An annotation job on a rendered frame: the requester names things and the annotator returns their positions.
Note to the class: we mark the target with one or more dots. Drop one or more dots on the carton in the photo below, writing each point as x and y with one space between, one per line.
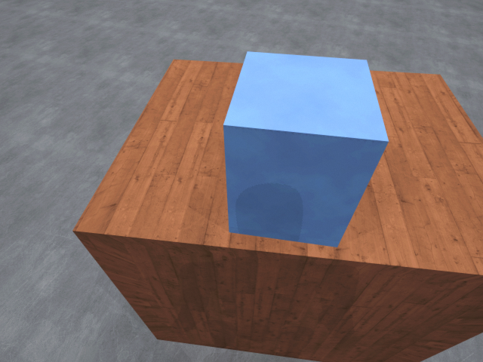
303 136

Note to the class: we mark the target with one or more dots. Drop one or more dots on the pedestal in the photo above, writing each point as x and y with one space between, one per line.
405 282

